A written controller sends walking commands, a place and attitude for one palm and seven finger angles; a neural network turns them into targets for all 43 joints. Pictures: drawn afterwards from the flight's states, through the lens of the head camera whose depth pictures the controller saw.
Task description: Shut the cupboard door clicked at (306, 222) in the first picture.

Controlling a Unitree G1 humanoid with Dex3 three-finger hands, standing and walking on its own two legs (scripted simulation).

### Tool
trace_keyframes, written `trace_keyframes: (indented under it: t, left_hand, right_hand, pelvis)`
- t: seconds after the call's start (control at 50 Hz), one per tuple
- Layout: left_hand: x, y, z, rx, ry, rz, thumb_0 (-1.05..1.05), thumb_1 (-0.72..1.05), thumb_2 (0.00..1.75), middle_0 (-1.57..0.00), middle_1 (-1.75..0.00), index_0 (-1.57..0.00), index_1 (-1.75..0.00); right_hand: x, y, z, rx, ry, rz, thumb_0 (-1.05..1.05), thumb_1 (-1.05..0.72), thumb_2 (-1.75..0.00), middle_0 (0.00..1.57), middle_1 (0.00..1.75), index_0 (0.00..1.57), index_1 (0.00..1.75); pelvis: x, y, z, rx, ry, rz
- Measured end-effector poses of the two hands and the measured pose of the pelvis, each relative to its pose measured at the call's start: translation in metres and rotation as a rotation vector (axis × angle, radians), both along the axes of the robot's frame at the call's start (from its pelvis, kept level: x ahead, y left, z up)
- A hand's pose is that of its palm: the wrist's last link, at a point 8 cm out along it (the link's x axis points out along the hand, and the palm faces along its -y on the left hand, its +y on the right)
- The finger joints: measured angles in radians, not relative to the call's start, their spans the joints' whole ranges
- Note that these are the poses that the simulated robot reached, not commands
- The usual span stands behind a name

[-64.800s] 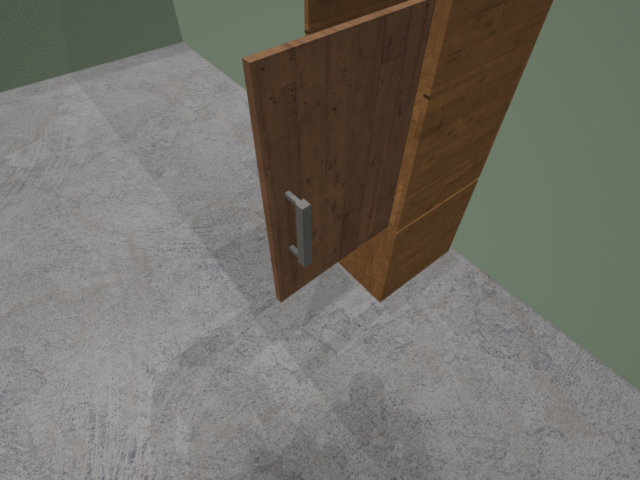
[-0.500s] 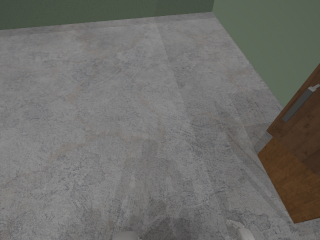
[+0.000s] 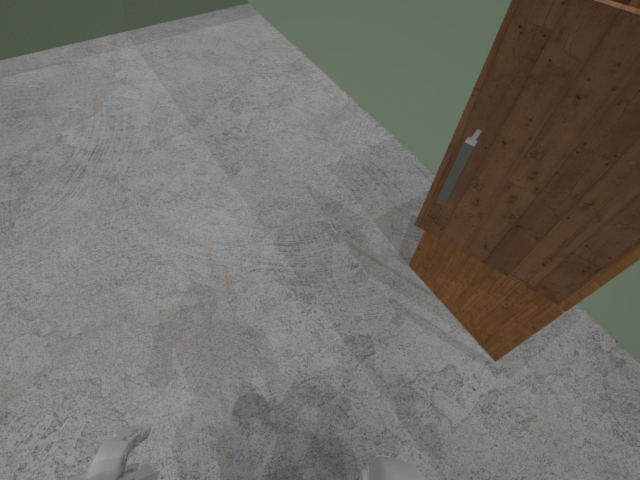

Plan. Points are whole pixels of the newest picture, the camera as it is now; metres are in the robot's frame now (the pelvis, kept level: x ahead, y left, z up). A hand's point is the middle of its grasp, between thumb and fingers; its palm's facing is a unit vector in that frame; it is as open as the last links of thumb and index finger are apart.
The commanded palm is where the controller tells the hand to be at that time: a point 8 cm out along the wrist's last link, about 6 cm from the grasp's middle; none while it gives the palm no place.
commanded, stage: turn to face it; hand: left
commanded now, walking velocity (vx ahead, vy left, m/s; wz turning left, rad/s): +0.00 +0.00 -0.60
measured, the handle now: (458, 168) +0.70 -0.25 -0.09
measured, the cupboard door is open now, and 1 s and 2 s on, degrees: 21 21 21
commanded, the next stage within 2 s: take the last steps up to it in 0.80 s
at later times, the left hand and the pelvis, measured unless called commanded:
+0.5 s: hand (214, 450) +0.17 +0.16 -0.18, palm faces -0.28 -0.94 -0.19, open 7.4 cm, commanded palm none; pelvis +0.03 +0.00 -0.02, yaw -17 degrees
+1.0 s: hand (237, 418) +0.21 +0.13 -0.17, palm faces -0.47 -0.85 -0.25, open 7.4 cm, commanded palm none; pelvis +0.04 +0.00 -0.01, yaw -29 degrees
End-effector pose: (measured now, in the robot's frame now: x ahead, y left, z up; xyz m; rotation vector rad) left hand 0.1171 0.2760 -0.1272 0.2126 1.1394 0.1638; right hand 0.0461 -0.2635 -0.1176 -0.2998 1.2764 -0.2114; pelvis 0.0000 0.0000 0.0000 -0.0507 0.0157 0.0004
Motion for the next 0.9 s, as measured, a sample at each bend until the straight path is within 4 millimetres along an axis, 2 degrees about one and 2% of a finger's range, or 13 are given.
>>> trace_keyframes:
  t: [0.1, 0.18, 0.24, 0.36, 0.46, 0.54, 0.64, 0.72, 0.82, 0.9]
  left_hand:
    - [0.061, -0.024, 0.011, 0.023, -0.070, -0.138, 0.01, 0.91, 0.90, -0.19, -0.29, -0.19, -0.30]
    - [0.091, -0.053, 0.011, 0.045, -0.137, -0.226, 0.01, 0.91, 0.90, -0.19, -0.30, -0.19, -0.30]
    - [0.088, -0.070, 0.011, 0.044, -0.113, -0.257, 0.01, 0.91, 0.90, -0.20, -0.30, -0.19, -0.30]
    - [0.065, -0.084, 0.000, 0.004, 0.002, -0.292, 0.01, 0.90, 0.90, -0.20, -0.30, -0.20, -0.30]
    - [0.056, -0.076, -0.015, -0.041, 0.060, -0.299, 0.01, 0.90, 0.90, -0.20, -0.30, -0.20, -0.30]
    - [0.062, -0.058, -0.033, -0.065, 0.089, -0.296, 0.01, 0.90, 0.90, -0.20, -0.30, -0.20, -0.30]
    - [0.076, -0.045, -0.025, -0.054, 0.118, -0.332, 0.01, 0.90, 0.90, -0.20, -0.30, -0.20, -0.30]
    - [0.088, -0.044, -0.014, -0.036, 0.121, -0.369, 0.01, 0.91, 0.90, -0.20, -0.30, -0.19, -0.30]
    - [0.104, -0.062, -0.008, -0.006, 0.107, -0.440, 0.01, 0.91, 0.90, -0.20, -0.30, -0.19, -0.30]
    - [0.114, -0.083, -0.011, 0.021, 0.058, -0.493, 0.01, 0.91, 0.90, -0.20, -0.30, -0.19, -0.30]
  right_hand:
    - [-0.041, -0.012, -0.013, 0.030, 0.055, -0.116, 0.00, -0.91, -0.90, 0.20, 0.30, 0.20, 0.30]
    - [-0.064, -0.025, -0.035, 0.066, 0.087, -0.195, 0.00, -0.91, -0.90, 0.20, 0.30, 0.20, 0.30]
    - [-0.062, -0.029, -0.039, 0.069, 0.083, -0.237, 0.01, -0.91, -0.90, 0.20, 0.29, 0.20, 0.30]
    - [-0.034, -0.022, -0.028, 0.084, -0.034, -0.270, 0.01, -0.91, -0.90, 0.20, 0.29, 0.20, 0.29]
    - [-0.013, -0.007, -0.018, 0.065, -0.105, -0.285, 0.01, -0.91, -0.90, 0.20, 0.29, 0.20, 0.30]
    - [-0.009, 0.009, -0.014, 0.025, -0.138, -0.295, 0.00, -0.91, -0.90, 0.20, 0.29, 0.20, 0.30]
    - [-0.028, 0.028, -0.001, 0.021, -0.101, -0.330, 0.00, -0.91, -0.90, 0.20, 0.30, 0.20, 0.30]
    - [-0.048, 0.036, 0.000, 0.034, -0.059, -0.388, 0.00, -0.91, -0.90, 0.20, 0.30, 0.20, 0.30]
    - [-0.080, 0.038, -0.011, 0.067, -0.017, -0.479, 0.00, -0.90, -0.90, 0.21, 0.30, 0.20, 0.30]
    - [-0.107, 0.032, -0.033, 0.100, 0.014, -0.552, 0.00, -0.90, -0.90, 0.20, 0.30, 0.20, 0.30]
  pelvis:
    - [0.006, -0.009, -0.005, 0.008, -0.005, -0.075]
    - [0.012, -0.023, -0.019, 0.032, -0.007, -0.119]
    - [0.012, -0.023, -0.017, 0.029, -0.019, -0.154]
    - [0.016, -0.019, -0.010, 0.044, -0.024, -0.223]
    - [0.024, -0.004, -0.012, 0.037, -0.015, -0.274]
    - [0.033, 0.011, -0.019, 0.026, -0.004, -0.319]
    - [0.037, 0.018, -0.007, 0.010, -0.005, -0.380]
    - [0.040, 0.019, 0.001, 0.000, 0.004, -0.420]
    - [0.040, 0.013, -0.001, 0.005, 0.005, -0.465]
    - [0.037, 0.001, -0.015, 0.042, 0.003, -0.499]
